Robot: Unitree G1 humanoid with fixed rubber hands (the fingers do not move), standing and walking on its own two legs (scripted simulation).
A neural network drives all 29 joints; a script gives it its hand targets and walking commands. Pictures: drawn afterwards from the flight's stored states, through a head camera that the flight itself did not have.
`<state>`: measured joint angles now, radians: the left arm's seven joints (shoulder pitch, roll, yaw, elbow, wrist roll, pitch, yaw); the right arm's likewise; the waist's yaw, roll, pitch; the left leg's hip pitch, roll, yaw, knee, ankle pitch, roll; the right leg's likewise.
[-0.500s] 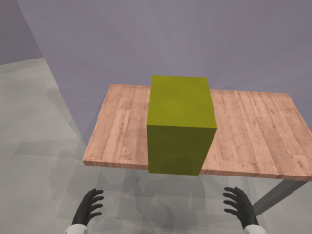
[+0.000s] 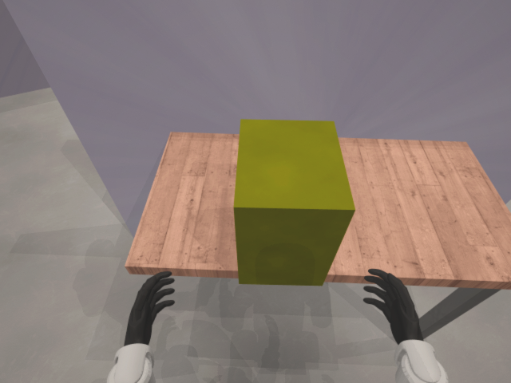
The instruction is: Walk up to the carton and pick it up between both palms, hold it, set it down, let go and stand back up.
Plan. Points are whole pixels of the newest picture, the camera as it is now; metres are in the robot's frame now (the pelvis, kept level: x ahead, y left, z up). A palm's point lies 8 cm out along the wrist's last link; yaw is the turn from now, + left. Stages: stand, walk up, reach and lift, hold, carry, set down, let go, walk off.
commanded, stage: reach and lift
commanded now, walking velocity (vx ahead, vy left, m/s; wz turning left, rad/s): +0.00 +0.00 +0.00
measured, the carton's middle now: (283, 207) +0.42 -0.02 +0.00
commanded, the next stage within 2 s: none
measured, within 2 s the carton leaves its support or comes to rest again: neither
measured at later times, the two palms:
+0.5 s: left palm (147, 259) +0.29 +0.21 +0.02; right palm (395, 258) +0.30 -0.19 +0.03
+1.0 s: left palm (142, 199) +0.35 +0.21 +0.10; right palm (391, 203) +0.36 -0.18 +0.09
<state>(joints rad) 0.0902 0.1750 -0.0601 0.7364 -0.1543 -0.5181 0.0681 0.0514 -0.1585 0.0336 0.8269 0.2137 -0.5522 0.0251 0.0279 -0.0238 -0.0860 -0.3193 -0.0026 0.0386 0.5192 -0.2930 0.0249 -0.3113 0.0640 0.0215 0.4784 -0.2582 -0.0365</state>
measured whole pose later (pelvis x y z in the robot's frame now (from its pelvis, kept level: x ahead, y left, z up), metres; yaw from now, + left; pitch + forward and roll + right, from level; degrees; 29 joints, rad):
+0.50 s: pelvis -0.01 +0.00 +0.01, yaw +0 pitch +4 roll -1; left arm -0.27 0.18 0.01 0.85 -0.17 -0.36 0.06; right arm -0.28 -0.17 0.05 0.85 0.23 -0.32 -0.06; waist 0.02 -0.02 -0.09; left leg -0.25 -0.01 0.03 0.40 -0.21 0.02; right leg -0.24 0.06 0.02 0.35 -0.18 -0.04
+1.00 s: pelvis -0.01 +0.00 +0.01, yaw +0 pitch +4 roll -1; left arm -0.54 0.19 0.09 0.83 -0.13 -0.07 0.05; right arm -0.56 -0.22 0.03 0.89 0.26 -0.07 -0.11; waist 0.02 0.00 -0.09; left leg -0.21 -0.01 0.03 0.33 -0.18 0.03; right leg -0.18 0.06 0.03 0.24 -0.12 -0.03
